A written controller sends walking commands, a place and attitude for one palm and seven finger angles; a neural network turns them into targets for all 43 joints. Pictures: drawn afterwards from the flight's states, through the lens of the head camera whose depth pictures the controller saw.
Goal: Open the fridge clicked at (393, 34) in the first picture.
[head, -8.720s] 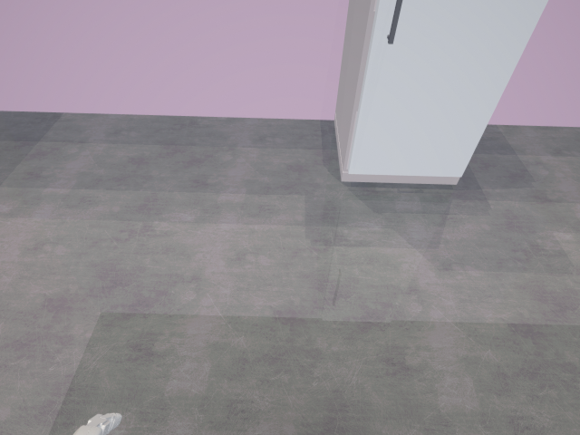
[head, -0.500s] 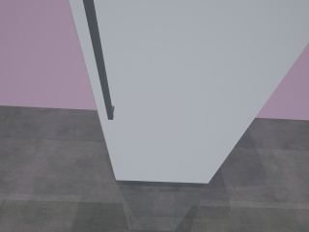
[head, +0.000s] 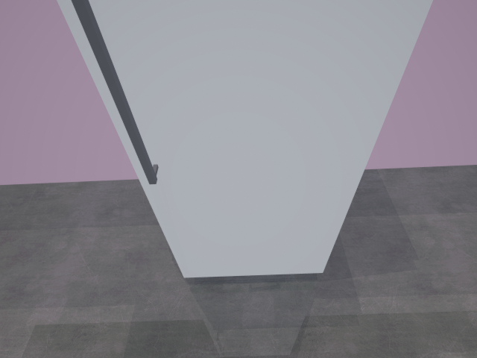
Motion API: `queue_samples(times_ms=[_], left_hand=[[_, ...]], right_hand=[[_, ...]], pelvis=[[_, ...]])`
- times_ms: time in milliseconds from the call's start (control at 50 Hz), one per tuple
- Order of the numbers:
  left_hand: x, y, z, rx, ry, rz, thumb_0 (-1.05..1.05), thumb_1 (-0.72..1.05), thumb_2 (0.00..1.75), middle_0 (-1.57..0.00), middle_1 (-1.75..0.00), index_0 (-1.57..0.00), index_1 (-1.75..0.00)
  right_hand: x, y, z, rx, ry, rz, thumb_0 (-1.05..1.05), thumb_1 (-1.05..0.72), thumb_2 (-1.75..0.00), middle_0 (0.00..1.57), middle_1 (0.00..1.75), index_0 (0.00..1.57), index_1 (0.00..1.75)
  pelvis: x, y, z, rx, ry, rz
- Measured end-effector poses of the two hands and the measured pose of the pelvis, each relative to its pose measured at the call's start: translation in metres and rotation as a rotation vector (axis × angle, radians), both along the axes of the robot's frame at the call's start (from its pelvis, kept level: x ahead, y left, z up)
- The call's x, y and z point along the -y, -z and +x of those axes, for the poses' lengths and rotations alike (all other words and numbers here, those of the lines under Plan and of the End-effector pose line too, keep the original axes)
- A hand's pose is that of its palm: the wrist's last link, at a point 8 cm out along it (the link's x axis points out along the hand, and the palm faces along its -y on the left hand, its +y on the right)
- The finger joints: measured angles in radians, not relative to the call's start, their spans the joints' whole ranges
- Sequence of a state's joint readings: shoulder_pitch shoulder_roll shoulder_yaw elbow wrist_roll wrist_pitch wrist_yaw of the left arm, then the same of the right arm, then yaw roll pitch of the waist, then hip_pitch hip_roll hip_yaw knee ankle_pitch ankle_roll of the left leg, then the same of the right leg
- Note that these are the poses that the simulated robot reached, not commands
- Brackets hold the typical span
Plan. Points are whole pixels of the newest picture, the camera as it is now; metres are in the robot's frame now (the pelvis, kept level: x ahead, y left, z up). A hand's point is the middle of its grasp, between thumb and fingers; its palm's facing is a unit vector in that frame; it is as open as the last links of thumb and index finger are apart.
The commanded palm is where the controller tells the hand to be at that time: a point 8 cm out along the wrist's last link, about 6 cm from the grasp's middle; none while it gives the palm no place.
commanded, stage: come to a stop and stand still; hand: left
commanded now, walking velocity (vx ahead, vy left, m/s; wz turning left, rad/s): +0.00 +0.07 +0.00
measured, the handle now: (124, 99) +0.51 +0.25 +0.18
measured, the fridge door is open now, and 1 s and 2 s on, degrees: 0 0 0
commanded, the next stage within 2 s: look again from close up in 0.68 s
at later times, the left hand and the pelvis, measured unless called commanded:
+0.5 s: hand out of the picture -0.03 +0.23 -0.19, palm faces +0.05 -0.99 -0.16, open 7.4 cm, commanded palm none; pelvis -0.02 +0.06 +0.00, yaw +0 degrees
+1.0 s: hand out of the picture -0.03 +0.24 -0.18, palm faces +0.04 -0.98 -0.22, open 7.4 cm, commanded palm none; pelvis -0.04 +0.07 -0.01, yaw +1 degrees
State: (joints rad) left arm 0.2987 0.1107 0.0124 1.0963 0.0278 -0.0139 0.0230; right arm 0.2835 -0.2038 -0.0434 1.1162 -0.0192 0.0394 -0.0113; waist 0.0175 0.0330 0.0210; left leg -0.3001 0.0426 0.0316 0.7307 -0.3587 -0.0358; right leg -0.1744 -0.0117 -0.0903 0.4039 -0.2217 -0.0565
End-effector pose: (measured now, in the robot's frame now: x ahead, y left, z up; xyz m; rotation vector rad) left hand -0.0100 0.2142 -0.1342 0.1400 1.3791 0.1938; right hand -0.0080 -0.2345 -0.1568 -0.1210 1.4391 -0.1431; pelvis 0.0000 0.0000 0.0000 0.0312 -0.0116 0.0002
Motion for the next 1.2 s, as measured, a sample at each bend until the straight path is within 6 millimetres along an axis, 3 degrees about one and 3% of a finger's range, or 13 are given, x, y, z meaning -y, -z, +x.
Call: queue_samples(times_ms=[80, 200, 340, 520, 720, 880, 1060, 1200], left_hand=[[-0.008, 0.002, -0.014, -0.022, -0.036, -0.002, 0.02, 0.92, 0.9, -0.21, -0.3, -0.2, -0.3], [-0.032, 0.018, -0.033, -0.065, -0.068, -0.02, 0.01, 0.91, 0.9, -0.2, -0.3, -0.2, -0.3], [-0.051, 0.024, -0.03, -0.054, -0.043, -0.05, 0.01, 0.91, 0.9, -0.2, -0.3, -0.2, -0.3], [-0.067, 0.023, -0.021, -0.033, 0.002, -0.054, 0.01, 0.91, 0.9, -0.2, -0.3, -0.2, -0.3], [-0.073, 0.019, -0.026, -0.063, 0.015, -0.038, 0.01, 0.91, 0.9, -0.2, -0.3, -0.19, -0.3], [-0.073, 0.02, -0.03, -0.03, 0.035, -0.011, 0.01, 0.91, 0.9, -0.2, -0.3, -0.2, -0.3], [-0.069, 0.018, -0.033, 0.068, 0.032, 0.007, 0.01, 0.91, 0.9, -0.2, -0.3, -0.2, -0.3], [-0.058, 0.018, -0.051, 0.068, 0.024, -0.004, 0.01, 0.91, 0.9, -0.2, -0.3, -0.2, -0.3]], right_hand=[[-0.008, -0.001, -0.002, -0.028, -0.026, -0.008, 0.0, -0.91, -0.9, 0.2, 0.3, 0.2, 0.3], [-0.034, 0.001, 0.013, 0.039, -0.055, -0.028, 0.0, -0.91, -0.9, 0.2, 0.3, 0.2, 0.3], [-0.058, -0.012, 0.017, 0.088, -0.054, -0.054, 0.01, -0.94, -0.89, 0.2, 0.3, 0.2, 0.3], [-0.079, -0.013, -0.004, 0.068, -0.029, -0.042, 0.01, -0.93, -0.89, 0.2, 0.3, 0.2, 0.3], [-0.098, -0.007, -0.031, 0.006, 0.01, 0.006, 0.0, -0.91, -0.89, 0.2, 0.3, 0.2, 0.3], [-0.096, 0.002, -0.028, 0.066, -0.014, 0.015, 0.0, -0.91, -0.89, 0.2, 0.3, 0.2, 0.3], [-0.075, 0.005, -0.02, 0.171, -0.026, 0.001, 0.01, -0.92, -0.89, 0.2, 0.3, 0.2, 0.3], [-0.06, 0.0, -0.033, 0.176, -0.033, -0.01, 0.01, -0.91, -0.89, 0.2, 0.3, 0.2, 0.3]], pelvis=[[-0.008, 0.001, -0.005, -0.002, -0.016, 0.0], [-0.029, 0.009, -0.011, 0.011, -0.032, -0.032], [-0.049, 0.005, -0.015, 0.029, -0.013, -0.032], [-0.066, 0.003, -0.02, 0.028, -0.007, -0.028], [-0.07, 0.003, -0.02, 0.024, -0.001, -0.026], [-0.07, 0.01, -0.028, 0.028, -0.019, -0.03], [-0.062, 0.013, -0.044, 0.059, -0.014, -0.021], [-0.051, 0.012, -0.057, 0.049, -0.015, -0.017]])
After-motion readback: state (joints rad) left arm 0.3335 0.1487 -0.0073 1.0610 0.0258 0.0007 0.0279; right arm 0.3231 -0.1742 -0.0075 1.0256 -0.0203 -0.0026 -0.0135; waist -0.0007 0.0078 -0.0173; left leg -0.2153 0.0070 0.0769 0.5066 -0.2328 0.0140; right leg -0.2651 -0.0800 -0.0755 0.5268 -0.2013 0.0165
